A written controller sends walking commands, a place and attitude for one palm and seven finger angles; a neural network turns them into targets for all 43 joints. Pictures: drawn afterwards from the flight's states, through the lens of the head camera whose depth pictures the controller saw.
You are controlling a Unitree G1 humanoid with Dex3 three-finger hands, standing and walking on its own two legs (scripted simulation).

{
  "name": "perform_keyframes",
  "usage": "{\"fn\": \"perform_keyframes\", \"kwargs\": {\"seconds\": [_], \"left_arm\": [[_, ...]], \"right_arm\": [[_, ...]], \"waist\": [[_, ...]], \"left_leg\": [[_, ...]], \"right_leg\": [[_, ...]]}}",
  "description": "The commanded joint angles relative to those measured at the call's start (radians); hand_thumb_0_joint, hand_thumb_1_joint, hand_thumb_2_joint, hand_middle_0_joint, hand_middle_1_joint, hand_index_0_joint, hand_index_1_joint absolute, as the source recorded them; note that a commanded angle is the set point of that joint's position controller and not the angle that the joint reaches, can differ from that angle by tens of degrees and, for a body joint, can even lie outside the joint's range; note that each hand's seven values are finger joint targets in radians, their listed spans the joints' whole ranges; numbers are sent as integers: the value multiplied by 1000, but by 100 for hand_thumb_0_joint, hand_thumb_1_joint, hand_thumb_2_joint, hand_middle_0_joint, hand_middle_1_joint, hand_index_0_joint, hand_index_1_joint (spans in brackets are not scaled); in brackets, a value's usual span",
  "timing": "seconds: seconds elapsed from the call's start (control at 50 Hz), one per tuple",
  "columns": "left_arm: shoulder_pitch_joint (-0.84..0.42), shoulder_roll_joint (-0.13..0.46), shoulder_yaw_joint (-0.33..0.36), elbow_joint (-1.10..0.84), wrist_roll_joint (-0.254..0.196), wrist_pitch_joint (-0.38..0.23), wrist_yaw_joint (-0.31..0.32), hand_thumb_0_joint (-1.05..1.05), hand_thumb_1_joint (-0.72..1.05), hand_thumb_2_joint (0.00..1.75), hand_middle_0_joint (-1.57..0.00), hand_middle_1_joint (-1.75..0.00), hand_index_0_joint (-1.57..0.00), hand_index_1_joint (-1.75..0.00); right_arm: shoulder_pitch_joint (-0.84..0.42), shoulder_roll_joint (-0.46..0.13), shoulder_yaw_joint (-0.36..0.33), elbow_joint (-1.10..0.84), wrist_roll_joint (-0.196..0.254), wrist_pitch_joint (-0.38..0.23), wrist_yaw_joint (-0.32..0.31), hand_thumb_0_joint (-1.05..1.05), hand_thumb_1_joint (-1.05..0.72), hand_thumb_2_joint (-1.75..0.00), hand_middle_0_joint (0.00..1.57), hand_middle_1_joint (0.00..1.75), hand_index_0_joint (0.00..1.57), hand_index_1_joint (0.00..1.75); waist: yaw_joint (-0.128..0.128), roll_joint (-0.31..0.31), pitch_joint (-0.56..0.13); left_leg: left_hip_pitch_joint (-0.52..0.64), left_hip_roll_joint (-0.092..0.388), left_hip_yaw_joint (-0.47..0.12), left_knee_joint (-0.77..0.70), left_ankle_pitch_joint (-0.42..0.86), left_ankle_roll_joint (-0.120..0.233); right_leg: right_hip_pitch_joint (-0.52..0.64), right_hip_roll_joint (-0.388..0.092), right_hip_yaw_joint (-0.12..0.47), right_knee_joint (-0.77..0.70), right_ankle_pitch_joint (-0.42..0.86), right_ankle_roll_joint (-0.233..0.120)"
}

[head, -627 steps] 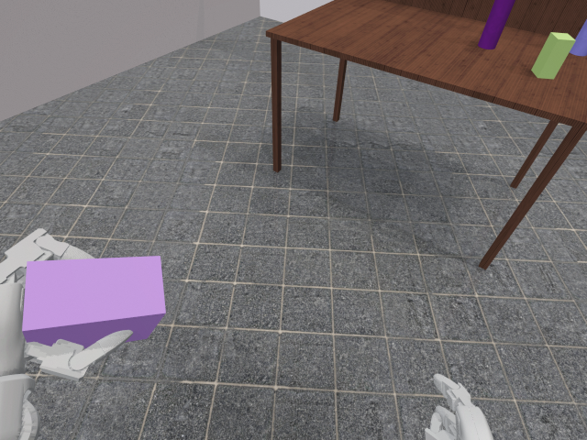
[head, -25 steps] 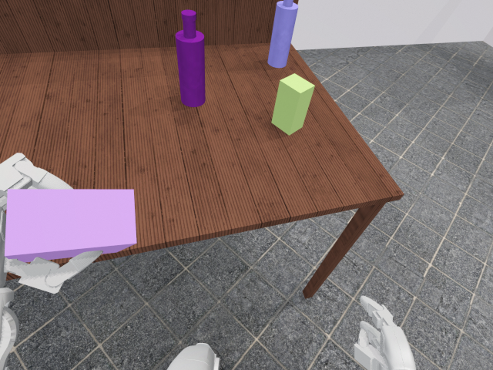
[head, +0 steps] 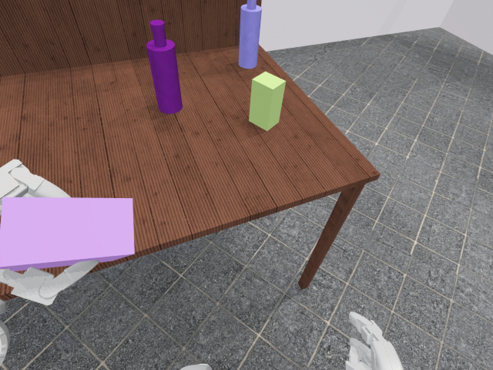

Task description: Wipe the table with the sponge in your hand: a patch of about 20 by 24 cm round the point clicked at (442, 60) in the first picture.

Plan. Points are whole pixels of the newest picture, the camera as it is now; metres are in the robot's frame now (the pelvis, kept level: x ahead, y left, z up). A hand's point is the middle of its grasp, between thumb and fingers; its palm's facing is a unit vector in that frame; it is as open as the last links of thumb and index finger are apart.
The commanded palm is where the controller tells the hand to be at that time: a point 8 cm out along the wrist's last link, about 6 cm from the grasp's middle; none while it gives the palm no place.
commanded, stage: come to a stop and stand still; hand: left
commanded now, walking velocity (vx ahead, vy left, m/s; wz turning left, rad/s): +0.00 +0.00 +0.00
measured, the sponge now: (86, 234) +0.23 +0.21 +0.17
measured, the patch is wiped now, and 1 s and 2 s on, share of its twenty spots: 0.00 0.00 0.00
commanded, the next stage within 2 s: look again from close up in 0.76 s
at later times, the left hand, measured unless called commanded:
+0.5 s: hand (41, 220) +0.24 +0.27 +0.17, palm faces +0.38 -0.83 -0.41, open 9.9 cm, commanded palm +0.19 +0.30 +0.19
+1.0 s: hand (59, 212) +0.26 +0.26 +0.16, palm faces +0.36 -0.85 -0.38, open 9.9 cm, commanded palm +0.20 +0.29 +0.19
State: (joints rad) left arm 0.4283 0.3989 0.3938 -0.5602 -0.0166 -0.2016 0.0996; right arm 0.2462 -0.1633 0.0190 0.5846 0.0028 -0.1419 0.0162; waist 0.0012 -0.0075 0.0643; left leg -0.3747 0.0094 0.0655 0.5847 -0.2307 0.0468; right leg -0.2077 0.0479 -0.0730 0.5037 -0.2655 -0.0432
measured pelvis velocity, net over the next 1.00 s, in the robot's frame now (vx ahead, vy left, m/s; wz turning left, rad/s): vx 0.03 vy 0.01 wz -0.03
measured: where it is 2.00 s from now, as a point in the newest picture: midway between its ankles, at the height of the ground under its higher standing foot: outside the picture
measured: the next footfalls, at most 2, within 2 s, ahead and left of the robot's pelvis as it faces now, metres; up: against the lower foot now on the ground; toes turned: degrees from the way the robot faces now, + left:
none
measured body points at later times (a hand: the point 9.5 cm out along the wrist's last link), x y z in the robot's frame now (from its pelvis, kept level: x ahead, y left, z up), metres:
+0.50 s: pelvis +0.02 +0.02 +0.01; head +0.05 +0.03 +0.46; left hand +0.22 +0.31 +0.19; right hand +0.19 -0.20 -0.07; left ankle +0.04 +0.11 -0.73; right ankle +0.01 -0.10 -0.73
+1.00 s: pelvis +0.03 +0.01 +0.01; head +0.06 +0.03 +0.46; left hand +0.23 +0.30 +0.18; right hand +0.20 -0.22 -0.06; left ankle +0.04 +0.11 -0.73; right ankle +0.01 -0.10 -0.73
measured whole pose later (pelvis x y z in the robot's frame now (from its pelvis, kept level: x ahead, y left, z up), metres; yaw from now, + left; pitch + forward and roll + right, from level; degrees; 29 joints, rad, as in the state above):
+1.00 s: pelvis +0.03 +0.01 +0.01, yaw -2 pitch +0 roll -1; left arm 0.46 0.36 0.34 -0.48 -0.05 -0.16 0.14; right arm 0.20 -0.21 0.00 0.57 0.03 -0.08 -0.04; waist 0.01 -0.01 0.04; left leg -0.22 -0.02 -0.02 0.47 -0.25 0.03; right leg -0.16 0.02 -0.03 0.40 -0.25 -0.01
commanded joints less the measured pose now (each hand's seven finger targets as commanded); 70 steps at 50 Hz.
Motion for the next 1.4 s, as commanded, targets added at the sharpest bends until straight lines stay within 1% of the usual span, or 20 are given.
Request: {"fn": "perform_keyframes", "kwargs": {"seconds": [0.0,0.04,0.08,0.1,0.14,0.18,0.2,0.24,0.3,0.34,0.4,0.52,0.6,0.64,0.78,0.98,1.02,1.18,1.24,1.38], "left_arm": [[-26,93,79,-33,-36,-17,23,0,10,130,-120,-160,-120,-160],[-47,111,89,-57,-37,-9,40,0,10,130,-120,-160,-120,-160],[-70,119,76,-81,-21,-26,54,0,10,130,-120,-160,-120,-160],[-85,113,56,-107,-19,-36,56,0,10,130,-120,-160,-120,-160],[-81,142,76,-173,-16,-41,59,0,10,130,-120,-160,-120,-160],[-76,155,83,-227,-12,-46,52,0,10,130,-120,-160,-120,-160],[-81,157,85,-249,-9,-52,50,0,10,130,-120,-160,-120,-160],[-29,202,139,-257,-6,-61,56,0,10,130,-120,-160,-120,-160],[26,136,112,-174,-21,-65,53,0,10,130,-120,-160,-120,-160],[62,138,123,-123,-26,-58,55,0,10,130,-120,-160,-120,-160],[4,95,66,-92,-28,-50,46,0,10,130,-120,-160,-120,-160],[-79,112,46,-132,-20,-33,54,0,10,130,-120,-160,-120,-160],[-80,105,45,-127,-25,-28,57,0,10,130,-120,-160,-120,-160],[-77,142,79,-155,-26,-27,61,0,10,130,-120,-160,-120,-160],[-33,115,61,-146,-35,-26,57,0,10,130,-120,-160,-120,-160],[-24,123,62,-141,-37,-26,60,0,10,130,-120,-160,-120,-160],[-16,123,64,-118,-37,-23,60,0,10,130,-120,-160,-120,-160],[-26,125,61,-147,-35,-28,61,0,10,130,-120,-160,-120,-160],[-3,132,74,-128,-37,-25,60,0,10,130,-120,-160,-120,-160],[-61,115,45,-124,-38,-12,52,0,10,130,-120,-160,-120,-160]], "right_arm": [[-71,-155,-72,-136,23,-9,-34,0,-90,-90,20,30,20,30],[-96,-138,-53,-124,24,-11,-33,0,-90,-90,20,30,20,30],[-109,-126,-46,-119,15,-22,-46,0,-90,-90,20,30,20,30],[-111,-136,-49,-114,9,-29,-53,0,-90,-90,20,30,20,30],[-140,-165,-71,-147,17,-49,-62,0,-90,-90,20,30,20,30],[-143,-151,-59,-146,12,-39,-57,0,-90,-90,20,30,20,30],[-143,-152,-57,-143,7,-38,-54,0,-90,-90,20,30,20,30],[-137,-149,-61,-147,11,-51,-54,0,-90,-90,20,30,20,30],[-103,-158,-70,-140,14,-46,-47,0,-90,-90,20,30,20,30],[-100,-154,-70,-138,19,-43,-50,0,-90,-90,20,30,20,30],[-97,-158,-65,-132,16,-30,-52,0,-90,-90,20,30,20,30],[-124,-149,-58,-142,17,-20,-59,0,-90,-90,20,30,20,30],[-130,-148,-51,-141,11,-9,-62,0,-90,-90,20,30,20,30],[-141,-149,-54,-149,17,-8,-64,0,-90,-90,20,30,20,30],[-137,-150,-56,-163,21,10,-60,0,-90,-90,20,30,20,30],[-133,-156,-57,-165,22,16,-63,0,-90,-90,20,30,20,30],[-132,-155,-57,-165,22,17,-63,0,-90,-90,20,30,20,30],[-134,-153,-54,-161,19,10,-63,0,-90,-90,20,30,20,30],[-131,-155,-55,-157,20,11,-65,0,-90,-90,20,30,20,30],[-134,-152,-55,-158,16,28,-65,0,-90,-90,20,30,20,30]], "waist": [[-2,-226,-61],[-18,-116,-84],[-12,-34,-95],[-9,-9,-116],[16,36,-135],[13,209,-134],[11,232,-115],[17,197,-135],[7,99,-170],[5,101,-182],[-1,60,-160],[7,40,-176],[7,43,-165],[8,65,-175],[6,78,-189],[7,78,-178],[8,48,-169],[9,86,-178],[8,55,-183],[-4,123,-127]], "left_leg": [[-3,-10,-112,295,-143,-46],[27,11,-130,210,-133,-44],[112,-4,-67,-77,-56,-33],[169,-1,-75,-163,8,-24],[252,112,-187,-192,203,11],[183,156,-303,-267,160,14],[146,161,-310,-292,111,8],[141,145,-263,-261,94,3],[116,98,-201,-218,87,-14],[137,94,-184,-209,99,-22],[139,90,-182,-206,108,-19],[177,87,-173,-184,174,-13],[177,70,-162,-172,176,-14],[197,76,-163,-168,207,-17],[199,86,-169,-167,285,-17],[182,86,-173,-178,244,-16],[171,82,-172,-176,216,-14],[174,84,-180,-192,196,-12],[184,82,-175,-186,208,-15],[133,127,-251,-267,-114,17]], "right_leg": [[-157,-343,453,-321,-231,-181],[-152,-342,385,-238,-131,-174],[-65,-240,238,-144,-16,-96],[-34,-190,188,-89,31,-52],[-45,-110,139,-15,93,-2],[-17,-68,78,29,13,27],[3,-56,64,28,-24,29],[60,-66,61,-60,25,24],[128,-83,84,-81,151,10],[122,-98,96,-94,182,10],[96,-101,106,-101,202,14],[110,-121,120,-120,252,14],[102,-125,131,-133,261,9],[105,-131,134,-129,277,5],[125,-125,116,-116,316,10],[124,-126,114,-124,286,12],[125,-126,121,-135,278,13],[125,-121,110,-130,245,14],[122,-122,111,-135,259,13],[43,-66,67,-87,26,9]]}}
